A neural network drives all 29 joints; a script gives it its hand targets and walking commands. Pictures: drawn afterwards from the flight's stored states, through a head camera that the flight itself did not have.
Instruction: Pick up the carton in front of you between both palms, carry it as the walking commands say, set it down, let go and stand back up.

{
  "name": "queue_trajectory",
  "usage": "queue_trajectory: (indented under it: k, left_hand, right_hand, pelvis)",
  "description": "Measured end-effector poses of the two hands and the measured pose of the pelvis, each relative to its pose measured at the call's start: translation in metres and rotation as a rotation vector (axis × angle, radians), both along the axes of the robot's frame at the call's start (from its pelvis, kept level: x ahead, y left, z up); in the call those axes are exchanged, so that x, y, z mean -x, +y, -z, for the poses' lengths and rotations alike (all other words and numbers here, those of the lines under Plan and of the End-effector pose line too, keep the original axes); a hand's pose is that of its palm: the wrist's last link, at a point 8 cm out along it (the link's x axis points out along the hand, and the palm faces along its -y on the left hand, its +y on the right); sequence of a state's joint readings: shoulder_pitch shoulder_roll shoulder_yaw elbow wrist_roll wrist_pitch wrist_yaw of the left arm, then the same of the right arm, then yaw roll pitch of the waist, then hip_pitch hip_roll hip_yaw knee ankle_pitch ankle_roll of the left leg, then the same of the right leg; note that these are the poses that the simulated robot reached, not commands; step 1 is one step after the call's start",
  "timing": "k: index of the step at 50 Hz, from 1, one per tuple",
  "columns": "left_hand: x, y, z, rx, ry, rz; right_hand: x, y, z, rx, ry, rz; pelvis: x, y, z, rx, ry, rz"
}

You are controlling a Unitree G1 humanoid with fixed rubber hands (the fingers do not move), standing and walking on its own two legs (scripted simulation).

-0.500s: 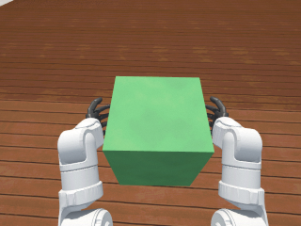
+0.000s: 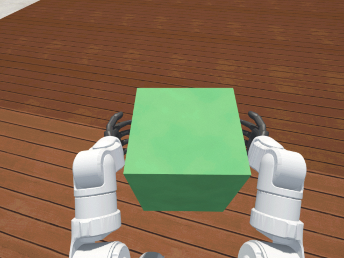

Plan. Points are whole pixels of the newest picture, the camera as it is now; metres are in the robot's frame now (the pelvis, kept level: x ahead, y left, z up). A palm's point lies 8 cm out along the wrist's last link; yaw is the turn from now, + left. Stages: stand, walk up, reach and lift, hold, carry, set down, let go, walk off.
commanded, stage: carry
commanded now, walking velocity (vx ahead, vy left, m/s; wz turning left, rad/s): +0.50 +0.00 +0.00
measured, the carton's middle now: (183, 155) +0.36 +0.03 +0.06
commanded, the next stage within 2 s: none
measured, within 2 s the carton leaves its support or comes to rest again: neither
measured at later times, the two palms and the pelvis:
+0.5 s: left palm (146, 43) +0.67 +0.16 +0.19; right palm (251, 46) +0.65 -0.14 +0.19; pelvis +0.31 +0.04 +0.04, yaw -1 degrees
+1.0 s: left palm out of the picture +0.98 +0.17 +0.24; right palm out of the picture +0.98 -0.13 +0.23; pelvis +0.64 +0.02 +0.08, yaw -1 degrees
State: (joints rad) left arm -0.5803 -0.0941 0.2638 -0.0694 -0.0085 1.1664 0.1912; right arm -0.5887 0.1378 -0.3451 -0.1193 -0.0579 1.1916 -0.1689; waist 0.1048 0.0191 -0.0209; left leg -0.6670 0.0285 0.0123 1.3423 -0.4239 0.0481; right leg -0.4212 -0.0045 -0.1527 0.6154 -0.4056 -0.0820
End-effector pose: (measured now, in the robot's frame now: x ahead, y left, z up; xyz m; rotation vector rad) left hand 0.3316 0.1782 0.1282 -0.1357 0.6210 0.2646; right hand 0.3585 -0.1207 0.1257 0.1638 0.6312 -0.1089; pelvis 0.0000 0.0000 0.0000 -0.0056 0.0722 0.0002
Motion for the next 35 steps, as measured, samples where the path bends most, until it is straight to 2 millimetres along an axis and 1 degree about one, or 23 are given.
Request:
queue_trajectory:
  k: [4,8,11,13,16,19,21,24,28,30,33,35]
  left_hand:
    - [-0.057,-0.003,-0.024,0.005,-0.073,0.026]
    - [-0.12,-0.005,-0.042,0.003,-0.116,0.071]
    - [-0.17,-0.006,-0.043,0.001,-0.125,0.116]
    - [-0.2,-0.008,-0.04,0.0,-0.101,0.151]
    - [-0.236,-0.014,-0.035,0.025,-0.026,0.174]
    - [-0.268,-0.017,-0.036,0.058,0.002,0.165]
    - [-0.29,-0.017,-0.042,0.065,-0.015,0.155]
    - [-0.325,-0.015,-0.055,0.057,-0.066,0.137]
    - [-0.375,-0.012,-0.069,0.031,-0.104,0.11]
    - [-0.402,-0.012,-0.071,0.018,-0.105,0.097]
    - [-0.439,-0.011,-0.068,-0.004,-0.086,0.061]
    - [-0.457,-0.008,-0.062,-0.008,-0.037,0.031]
  right_hand:
    - [-0.046,-0.004,-0.022,0.017,-0.073,0.027]
    - [-0.096,-0.007,-0.04,0.048,-0.118,0.054]
    - [-0.135,-0.007,-0.046,0.067,-0.125,0.079]
    - [-0.156,-0.009,-0.044,0.077,-0.099,0.108]
    - [-0.18,-0.014,-0.037,0.076,-0.021,0.141]
    - [-0.209,-0.017,-0.04,0.077,0.008,0.154]
    - [-0.234,-0.017,-0.048,0.073,-0.01,0.153]
    - [-0.278,-0.016,-0.064,0.068,-0.061,0.135]
    - [-0.34,-0.014,-0.079,0.064,-0.1,0.098]
    - [-0.373,-0.014,-0.079,0.06,-0.101,0.076]
    - [-0.423,-0.012,-0.071,0.055,-0.084,0.027]
    - [-0.45,-0.009,-0.064,0.05,-0.039,-0.004]
  pelvis:
    - [-0.047,0.005,-0.01,-0.004,0.011,0.002]
    - [-0.106,0.017,-0.011,-0.004,0.016,0.009]
    - [-0.154,0.03,-0.004,-0.027,0.001,0.02]
    - [-0.18,0.038,-0.005,-0.034,-0.007,0.025]
    - [-0.212,0.044,-0.017,-0.018,-0.005,0.019]
    - [-0.243,0.046,-0.03,-0.006,-0.002,0.019]
    - [-0.264,0.045,-0.035,-0.003,0.0,0.018]
    - [-0.3,0.041,-0.041,-0.004,0.006,0.014]
    - [-0.356,0.03,-0.043,-0.004,0.014,0.007]
    - [-0.388,0.022,-0.04,0.005,0.013,0.004]
    - [-0.433,0.008,-0.034,0.03,-0.008,-0.006]
    - [-0.455,0.002,-0.041,0.024,-0.01,-0.004]
